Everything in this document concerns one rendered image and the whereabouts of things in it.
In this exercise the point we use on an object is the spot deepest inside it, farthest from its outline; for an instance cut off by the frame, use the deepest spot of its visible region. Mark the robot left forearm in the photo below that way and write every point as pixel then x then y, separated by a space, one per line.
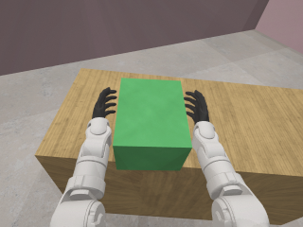
pixel 87 182

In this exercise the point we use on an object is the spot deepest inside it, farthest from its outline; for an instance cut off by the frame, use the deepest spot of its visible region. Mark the right robot hand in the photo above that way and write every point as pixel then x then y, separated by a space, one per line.
pixel 200 111

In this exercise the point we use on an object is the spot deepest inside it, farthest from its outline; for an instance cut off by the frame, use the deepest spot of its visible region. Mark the left robot hand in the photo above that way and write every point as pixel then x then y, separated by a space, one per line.
pixel 100 106

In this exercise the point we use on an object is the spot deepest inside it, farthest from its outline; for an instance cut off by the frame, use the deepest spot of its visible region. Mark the right robot upper arm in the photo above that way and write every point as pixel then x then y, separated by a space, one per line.
pixel 238 211

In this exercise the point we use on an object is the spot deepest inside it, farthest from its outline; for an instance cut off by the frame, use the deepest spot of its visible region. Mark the carton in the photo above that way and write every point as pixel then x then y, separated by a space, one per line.
pixel 151 131

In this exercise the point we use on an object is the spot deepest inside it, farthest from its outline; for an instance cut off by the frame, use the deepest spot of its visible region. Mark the robot right forearm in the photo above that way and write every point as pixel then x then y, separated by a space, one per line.
pixel 222 179

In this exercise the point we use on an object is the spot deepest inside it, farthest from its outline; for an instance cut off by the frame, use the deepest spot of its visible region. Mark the left robot upper arm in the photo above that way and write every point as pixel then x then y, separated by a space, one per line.
pixel 86 213

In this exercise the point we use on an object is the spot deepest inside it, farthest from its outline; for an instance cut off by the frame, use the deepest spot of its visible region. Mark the pedestal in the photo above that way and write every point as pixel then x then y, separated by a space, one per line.
pixel 260 128

